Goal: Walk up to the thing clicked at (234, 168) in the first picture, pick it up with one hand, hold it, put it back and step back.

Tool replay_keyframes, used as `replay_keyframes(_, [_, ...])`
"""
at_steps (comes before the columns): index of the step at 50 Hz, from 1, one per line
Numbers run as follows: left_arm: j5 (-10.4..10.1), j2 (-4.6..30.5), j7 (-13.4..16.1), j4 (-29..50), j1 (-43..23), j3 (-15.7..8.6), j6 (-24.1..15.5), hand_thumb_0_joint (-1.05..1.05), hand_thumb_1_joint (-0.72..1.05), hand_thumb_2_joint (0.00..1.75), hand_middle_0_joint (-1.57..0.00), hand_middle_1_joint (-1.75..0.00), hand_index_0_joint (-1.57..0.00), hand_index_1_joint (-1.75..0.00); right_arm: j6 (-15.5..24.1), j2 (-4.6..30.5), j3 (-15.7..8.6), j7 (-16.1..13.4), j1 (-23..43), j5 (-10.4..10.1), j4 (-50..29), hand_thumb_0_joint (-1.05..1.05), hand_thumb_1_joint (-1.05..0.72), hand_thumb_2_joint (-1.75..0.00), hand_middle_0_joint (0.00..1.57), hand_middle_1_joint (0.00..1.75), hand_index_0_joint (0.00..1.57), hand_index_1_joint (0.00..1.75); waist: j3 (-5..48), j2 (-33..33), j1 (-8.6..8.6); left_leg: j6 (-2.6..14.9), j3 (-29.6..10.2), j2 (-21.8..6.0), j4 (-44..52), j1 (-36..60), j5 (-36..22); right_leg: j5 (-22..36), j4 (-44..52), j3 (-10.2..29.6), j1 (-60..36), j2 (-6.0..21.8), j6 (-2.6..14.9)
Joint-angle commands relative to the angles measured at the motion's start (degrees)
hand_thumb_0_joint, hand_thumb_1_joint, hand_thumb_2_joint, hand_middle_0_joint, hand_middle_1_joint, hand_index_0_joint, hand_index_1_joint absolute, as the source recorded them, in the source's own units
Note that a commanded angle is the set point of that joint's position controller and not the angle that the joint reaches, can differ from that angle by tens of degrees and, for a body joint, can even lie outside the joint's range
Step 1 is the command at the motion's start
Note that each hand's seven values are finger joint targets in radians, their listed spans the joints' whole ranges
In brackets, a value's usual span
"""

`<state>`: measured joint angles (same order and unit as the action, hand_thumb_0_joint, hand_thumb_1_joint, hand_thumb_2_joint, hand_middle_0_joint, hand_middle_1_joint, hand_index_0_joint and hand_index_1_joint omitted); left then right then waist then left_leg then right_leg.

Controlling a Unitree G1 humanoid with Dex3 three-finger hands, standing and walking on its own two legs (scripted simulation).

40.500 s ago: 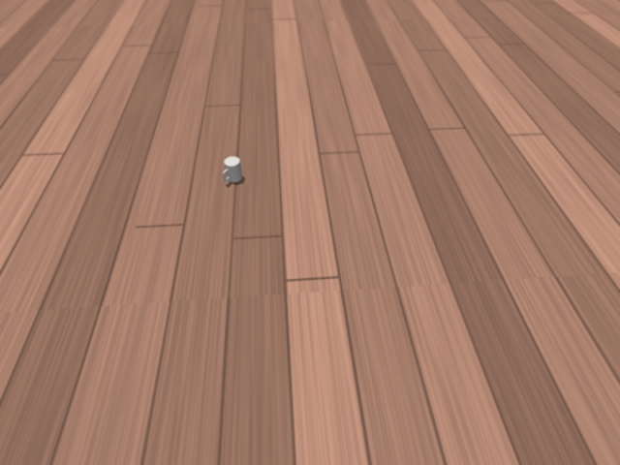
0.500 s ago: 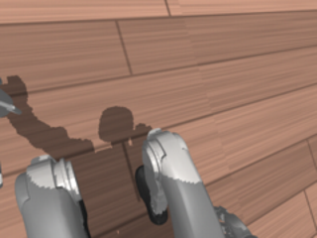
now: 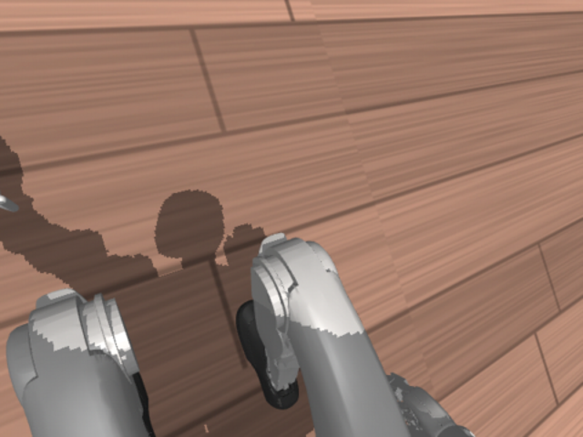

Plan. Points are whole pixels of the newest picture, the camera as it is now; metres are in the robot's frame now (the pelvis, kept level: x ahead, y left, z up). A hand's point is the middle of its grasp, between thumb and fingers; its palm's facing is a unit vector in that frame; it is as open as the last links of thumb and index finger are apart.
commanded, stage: rest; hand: left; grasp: from above
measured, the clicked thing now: out of the picture +0.46 +0.30 -0.26
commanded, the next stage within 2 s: open in 0.28 s
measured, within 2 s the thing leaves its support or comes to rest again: neither
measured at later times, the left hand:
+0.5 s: hand out of the picture +0.45 +0.31 -0.22, palm faces -0.45 -0.13 -0.88, open 10.0 cm
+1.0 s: hand out of the picture +0.46 +0.31 -0.23, palm faces -0.44 -0.13 -0.89, open 13.6 cm
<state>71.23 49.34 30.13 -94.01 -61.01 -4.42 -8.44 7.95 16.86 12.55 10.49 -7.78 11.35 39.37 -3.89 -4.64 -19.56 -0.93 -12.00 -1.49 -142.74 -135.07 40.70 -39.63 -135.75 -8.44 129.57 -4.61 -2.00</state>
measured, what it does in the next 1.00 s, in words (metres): stands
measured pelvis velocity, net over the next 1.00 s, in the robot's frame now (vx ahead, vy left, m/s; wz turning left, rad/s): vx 0.00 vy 0.00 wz -0.03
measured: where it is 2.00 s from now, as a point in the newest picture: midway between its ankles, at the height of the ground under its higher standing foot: (208, 401)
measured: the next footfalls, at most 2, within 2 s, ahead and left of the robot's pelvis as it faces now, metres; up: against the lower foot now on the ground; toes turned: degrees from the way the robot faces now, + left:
none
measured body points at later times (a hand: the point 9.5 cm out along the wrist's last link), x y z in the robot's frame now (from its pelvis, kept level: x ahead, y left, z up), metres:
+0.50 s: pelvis -0.01 +0.00 +0.00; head +0.26 +0.11 +0.34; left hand +0.47 +0.31 -0.17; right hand +0.04 -0.26 -0.07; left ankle +0.06 +0.13 -0.28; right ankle +0.10 -0.11 -0.28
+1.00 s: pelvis +0.00 +0.00 +0.00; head +0.27 +0.11 +0.34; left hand +0.48 +0.31 -0.18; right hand +0.05 -0.25 -0.07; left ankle +0.06 +0.13 -0.28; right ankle +0.10 -0.11 -0.28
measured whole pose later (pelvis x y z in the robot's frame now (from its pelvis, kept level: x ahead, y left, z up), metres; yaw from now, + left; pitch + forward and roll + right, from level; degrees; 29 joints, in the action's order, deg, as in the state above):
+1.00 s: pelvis +0.00 +0.00 +0.00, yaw -2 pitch +30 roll -13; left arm 70.7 53.0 31.7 -96.7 -62.0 -4.5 -7.8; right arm 10.8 18.1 15.5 12.4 -7.0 12.1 37.4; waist -6.1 -6.1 -21.5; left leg -0.6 -13.5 -1.7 -143.9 -134.8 40.6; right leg -38.8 -135.4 -9.6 128.7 -5.2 -2.6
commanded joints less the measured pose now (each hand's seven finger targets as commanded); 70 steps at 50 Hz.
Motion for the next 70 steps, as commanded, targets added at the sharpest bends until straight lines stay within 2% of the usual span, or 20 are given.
replay_keyframes(1, [-0.14,13.78,2.75,5.99,-16.99,-1.56,-0.04,0.0,0.48,0.99,-0.82,-0.99,-0.85,-0.96,0.56,17.34,-4.92,-0.27,-12.8,-0.08,0.26,0.0,-0.91,-0.9,0.2,0.3,0.2,0.3,37.18,24.29,-2.44,2.35,5.45,-0.58,12.87,27.76,-13.63,17.45,13.25,-4.93,-21.96,-1.68,3.25])
replay_keyframes(11, [-0.49,13.22,2.98,4.14,-18.01,0.73,-1.12,0.0,0.48,0.97,-0.82,-0.98,-0.85,-0.95,1.17,17.53,-3.63,-0.08,-11.49,0.07,-0.04,0.0,-0.91,-0.9,0.2,0.3,0.2,0.3,35.21,25.18,-2.97,2.09,4.58,-0.82,13.41,26.94,-11.01,14.79,13.18,-5.59,-21.03,-1.96,3.56])
replay_keyframes(12, [0.16,16.02,3.22,2.06,-16.62,-1.5,-0.9,0.0,0.49,0.96,-0.82,-0.99,-0.85,-0.95,1.18,18.29,-3.72,-0.13,-11.88,0.28,0.23,0.0,-0.91,-0.9,0.2,0.3,0.2,0.3,35.2,24.89,-2.91,2.08,4.45,-0.83,13.27,27.14,-11.34,15.05,12.85,-5.78,-21.21,-1.92,3.61])
replay_keyframes(19, [0.41,15.62,3.58,0.74,-17.13,-0.62,-1.56,0.0,0.47,0.94,-0.81,-0.97,-0.84,-0.94,1.86,18.76,-2.96,0.02,-11.17,0.47,-1.03,0.0,-0.91,-0.9,0.2,0.3,0.2,0.3,33.08,23.51,-3.66,2.33,4.14,-0.95,12.77,25.48,-9.91,13.84,13.0,-5.69,-20.71,-2.13,3.44])
replay_keyframes(22, [0.65,17.35,3.9,1.2,-17.58,-1.45,-1.88,0.0,0.23,0.86,-0.57,-0.95,-0.6,-0.91,1.83,19.25,-2.91,-0.11,-11.5,0.72,-1.13,0.0,-0.9,-0.9,0.2,0.3,0.2,0.3,32.76,23.28,-3.64,2.38,4.12,-1.01,12.82,24.9,-8.49,12.52,13.53,-6.07,-20.58,-2.13,3.3])
replay_keyframes(24, [0.7,14.11,3.55,0.02,-17.41,1.56,-1.8,0.0,0.07,0.79,-0.41,-0.94,-0.44,-0.9,1.98,18.37,-2.59,0.03,-10.34,0.72,-1.53,0.0,-0.9,-0.9,0.2,0.3,0.2,0.3,32.26,23.33,-4.32,2.38,4.1,-1.12,13.12,25.1,-7.84,12.39,13.44,-5.73,-20.53,-2.47,3.33])
replay_keyframes(25, [0.66,15.39,3.61,0.99,-18.39,0.64,-1.84,0.0,-0.01,0.78,-0.34,-0.94,-0.39,-0.9,2.25,19.24,-2.77,0.06,-11.18,0.54,-1.35,0.0,-0.9,-0.9,0.2,0.3,0.2,0.3,31.61,23.36,-4.54,2.32,3.82,-1.08,12.86,25.44,-8.12,12.45,13.18,-6.21,-19.27,-2.17,3.28])
replay_keyframes(29, [0.65,17.29,4.38,1.68,-17.64,-0.61,-1.64,0.0,-0.29,0.84,-0.24,-0.96,-0.26,-0.93,2.6,19.12,-2.72,0.1,-11.26,0.63,-0.92,0.0,-0.9,-0.9,0.2,0.3,0.2,0.3,34.59,25.86,-3.36,1.8,3.64,-1.29,12.84,28.48,-10.56,14.71,12.57,-6.24,-20.73,-2.16,3.41])
replay_keyframes(31, [-0.11,14.24,4.21,1.0,-17.57,1.53,-1.45,0.0,-0.35,0.89,-0.19,-1.0,-0.21,-0.98,2.73,18.52,-2.33,0.38,-11.11,0.84,-1.15,0.0,-0.9,-0.9,0.2,0.3,0.2,0.3,33.11,24.34,-4.31,2.1,4.06,-1.25,12.85,26.09,-9.62,14.29,13.36,-5.79,-21.8,-2.58,3.26])
replay_keyframes(33, [0.12,16.92,4.41,3.12,-18.53,-0.1,-1.24,0.0,-0.38,0.94,-0.18,-1.02,-0.19,-1.0,2.89,19.07,-2.53,0.39,-11.63,0.7,-0.92,0.0,-0.9,-0.9,0.2,0.3,0.2,0.3,34.25,26.57,-3.61,1.84,3.98,-1.22,12.84,27.7,-10.95,15.03,12.97,-6.22,-21.11,-2.16,3.29])
replay_keyframes(37, [-0.11,14.99,4.6,3.38,-18.12,0.7,-0.39,0.0,-0.47,0.96,-0.09,-1.07,-0.11,-1.05,2.68,18.67,-2.25,0.75,-10.94,0.71,-0.83,0.0,-0.9,-0.9,0.2,0.3,0.2,0.3,35.74,28.07,-3.73,1.36,3.56,-1.27,12.99,29.73,-13.59,17.49,11.88,-6.78,-20.88,-2.12,3.53])
replay_keyframes(45, [-0.95,14.54,3.85,3.66,-17.04,0.97,0.74,0.0,-0.51,0.99,-0.07,-1.07,-0.08,-1.06,2.79,18.83,-2.39,1.28,-10.8,0.24,-1.21,0.0,-0.9,-0.9,0.2,0.3,0.2,0.3,35.49,27.71,-3.69,1.7,4.09,-1.24,12.82,29.04,-13.32,17.41,12.49,-6.09,-21.98,-2.37,3.52])
replay_keyframes(49, [-0.97,17.07,3.43,3.7,-15.71,-1.44,0.76,0.0,-0.53,0.99,-0.06,-1.05,-0.07,-1.04,2.56,19.41,-2.82,1.1,-10.95,0.23,-1.5,0.0,-0.9,-0.9,0.2,0.3,0.2,0.3,35.5,27.37,-2.96,1.58,3.84,-1.26,13.25,29.04,-12.86,16.44,12.65,-6.23,-21.72,-2.22,3.79])
replay_keyframes(50, [-0.82,13.92,2.77,5.32,-17.42,0.97,0.48,0.0,-0.52,0.98,-0.06,-1.05,-0.07,-1.04,2.86,19.08,-2.63,1.24,-10.06,0.17,-2.24,0.0,-0.9,-0.9,0.2,0.3,0.2,0.3,34.44,27.6,-3.56,1.47,3.89,-1.11,12.78,29.04,-12.83,16.1,12.46,-6.29,-20.2,-2.04,3.91])
replay_keyframes(51, [-0.98,16.04,2.87,3.05,-15.37,-0.69,0.6,0.0,-0.51,0.98,-0.07,-1.07,-0.08,-1.06,2.6,19.13,-2.8,1.18,-11.19,0.44,-1.16,0.0,-0.9,-0.9,0.2,0.3,0.2,0.3,34.69,27.13,-3.91,1.74,3.96,-1.34,13.1,28.67,-12.52,16.71,12.87,-6.11,-22.55,-2.4,3.51])
replay_keyframes(57, [-0.86,14.43,1.86,5.34,-16.43,0.58,-0.45,0.0,-0.49,1.01,-0.07,-1.09,-0.08,-1.08,2.64,19.31,-2.92,1.17,-10.73,0.22,-1.98,0.0,-0.9,-0.9,0.2,0.3,0.2,0.3,34.86,27.58,-3.85,1.34,3.65,-1.25,12.65,29.82,-13.57,16.82,12.31,-6.49,-21.12,-2.12,3.84])
replay_keyframes(60, [-0.85,17.13,2.3,5.58,-15.66,-1.45,-0.86,0.0,-0.47,1.03,-0.08,-1.1,-0.09,-1.09,2.16,19.4,-3.02,1.11,-11.9,0.27,-1.31,0.0,-0.89,-0.9,0.2,0.3,0.2,0.3,36.07,27.52,-3.47,1.53,3.86,-1.3,13.06,29.47,-13.85,17.36,12.65,-6.11,-23.45,-2.19,3.57])
replay_keyframes(62, [-1.08,13.53,2.29,7.76,-18.99,1.39,-1.5,0.0,-0.47,1.0,-0.07,-1.09,-0.09,-1.07,2.06,18.62,-2.44,1.05,-10.7,0.34,-1.99,0.0,-0.89,-0.9,0.2,0.3,0.2,0.3,35.65,27.53,-3.7,1.45,3.97,-1.1,12.68,28.68,-13.64,17.2,12.98,-6.39,-21.85,-2.17,3.77])
replay_keyframes(69, [-0.36,17.95,3.6,5.4,-16.3,-1.12,-1.17,0.0,-0.52,0.98,-0.06,-1.03,-0.08,-1.01,2.12,19.53,-2.45,0.77,-11.42,0.42,-1.29,0.0,-0.9,-0.9,0.2,0.3,0.2,0.3,35.8,27.33,-3.07,1.6,3.8,-1.37,13.14,29.35,-13.2,17.04,12.75,-6.43,-22.81,-2.4,3.45])
replay_keyframes(70, [-0.39,16.49,3.53,6.21,-17.51,0.19,-1.12,0.0,-0.54,0.98,-0.06,-1.02,-0.07,-1.01,2.29,18.9,-2.28,0.93,-10.82,0.32,-1.99,0.0,-0.91,-0.9,0.2,0.3,0.2,0.3,35.81,27.9,-2.9,1.51,3.94,-1.27,13.37,29.28,-12.74,16.49,12.51,-6.13,-22.23,-2.38,3.65])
